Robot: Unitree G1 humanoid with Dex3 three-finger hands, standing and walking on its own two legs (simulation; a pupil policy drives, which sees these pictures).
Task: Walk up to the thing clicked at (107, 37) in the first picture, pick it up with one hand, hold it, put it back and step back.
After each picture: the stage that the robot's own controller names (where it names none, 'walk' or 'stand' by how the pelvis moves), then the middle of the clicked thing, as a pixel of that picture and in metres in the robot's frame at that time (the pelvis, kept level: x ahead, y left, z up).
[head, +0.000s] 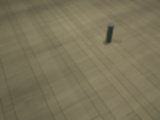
stand; (109, 33) +1.51 -0.32 -0.65
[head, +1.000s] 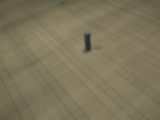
walk; (87, 41) +1.41 +0.06 -0.63
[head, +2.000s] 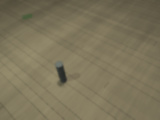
walk; (61, 72) +0.90 +0.28 -0.64
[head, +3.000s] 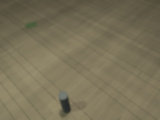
walk; (65, 103) +0.59 +0.21 -0.64
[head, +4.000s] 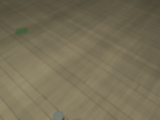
stand; out of the picture +0.45 +0.18 -0.64
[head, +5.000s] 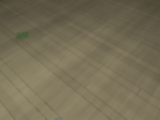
stand; out of the picture +0.42 +0.19 -0.66
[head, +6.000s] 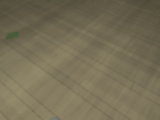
stand; out of the picture +0.41 +0.21 -0.65
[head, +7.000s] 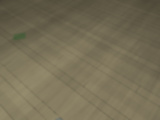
stand; out of the picture +0.41 +0.19 -0.66
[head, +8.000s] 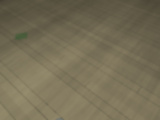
stand; out of the picture +0.41 +0.19 -0.66
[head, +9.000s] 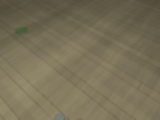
go down; out of the picture +0.42 +0.18 -0.66
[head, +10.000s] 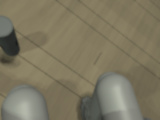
go down; (7, 39) +0.51 +0.22 -0.25
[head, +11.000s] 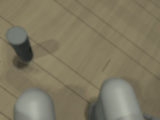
close in; (22, 46) +0.51 +0.20 -0.27
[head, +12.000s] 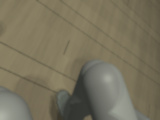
close in; out of the picture +0.50 +0.26 -0.17
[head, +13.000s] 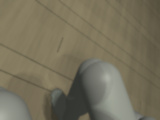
lift; out of the picture +0.48 +0.26 -0.17
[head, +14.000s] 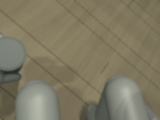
lift; (9, 61) +0.37 +0.24 -0.06
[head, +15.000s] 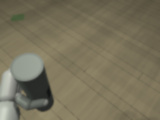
hold; (37, 88) +0.31 +0.15 +0.08
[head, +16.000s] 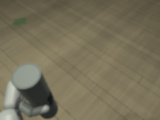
hold; (39, 96) +0.29 +0.15 +0.04
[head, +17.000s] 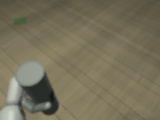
hold; (42, 93) +0.30 +0.15 +0.04
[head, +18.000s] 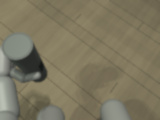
crouch; (30, 63) +0.40 +0.16 -0.03
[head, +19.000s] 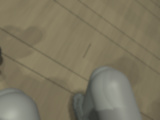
lower; out of the picture +0.47 +0.22 -0.12
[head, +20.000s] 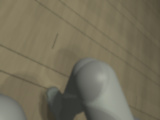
lower; out of the picture +0.47 +0.26 -0.18
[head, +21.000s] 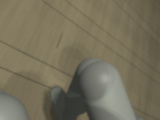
lower; out of the picture +0.47 +0.26 -0.18
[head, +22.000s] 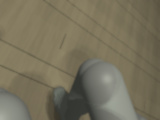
lower; out of the picture +0.46 +0.26 -0.17
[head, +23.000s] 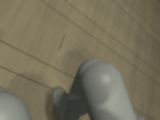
rest; out of the picture +0.45 +0.25 -0.17
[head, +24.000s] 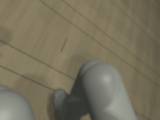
open; out of the picture +0.46 +0.23 -0.18
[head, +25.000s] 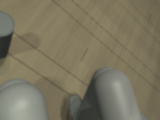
stand; out of the picture +0.46 +0.21 -0.20
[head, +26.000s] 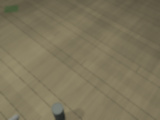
stand; (59, 114) +0.41 +0.14 -0.55
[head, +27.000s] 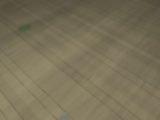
stand; out of the picture +0.40 +0.14 -0.60
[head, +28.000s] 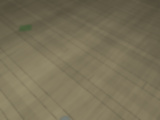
stand; out of the picture +0.40 +0.13 -0.60
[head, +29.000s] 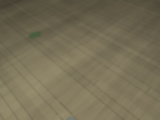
stand; out of the picture +0.43 +0.13 -0.65
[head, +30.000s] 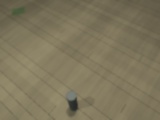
walk; (72, 101) +0.49 +0.10 -0.63
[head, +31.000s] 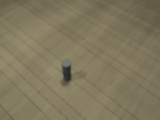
walk; (66, 71) +0.74 +0.12 -0.62
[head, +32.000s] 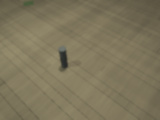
stand; (63, 57) +1.04 +0.22 -0.63
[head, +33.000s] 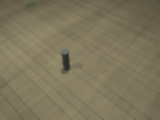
stand; (65, 60) +1.04 +0.17 -0.65
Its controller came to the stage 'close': yes
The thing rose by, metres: 0.69
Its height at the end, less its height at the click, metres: +0.00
